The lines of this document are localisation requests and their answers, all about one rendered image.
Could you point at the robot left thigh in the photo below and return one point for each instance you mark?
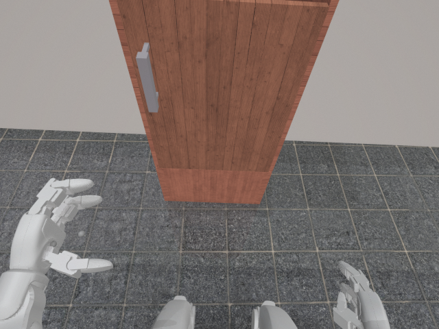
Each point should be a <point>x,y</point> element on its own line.
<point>176,314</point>

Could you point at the robot right hand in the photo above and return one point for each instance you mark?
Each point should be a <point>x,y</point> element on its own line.
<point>367,309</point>

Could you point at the robot right thigh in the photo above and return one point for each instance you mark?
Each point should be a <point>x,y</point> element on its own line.
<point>271,317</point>

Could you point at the robot thigh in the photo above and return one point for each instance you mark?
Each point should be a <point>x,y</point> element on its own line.
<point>176,314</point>
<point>271,317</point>

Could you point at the robot left hand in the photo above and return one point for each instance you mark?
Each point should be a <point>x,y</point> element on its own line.
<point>36,230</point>

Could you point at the handle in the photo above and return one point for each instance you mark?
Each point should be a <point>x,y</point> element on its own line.
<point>145,71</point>

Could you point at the left robot forearm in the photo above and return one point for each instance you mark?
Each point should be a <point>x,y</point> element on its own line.
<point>22,299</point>

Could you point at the cupboard door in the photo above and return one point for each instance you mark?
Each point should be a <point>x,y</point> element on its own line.
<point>227,73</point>

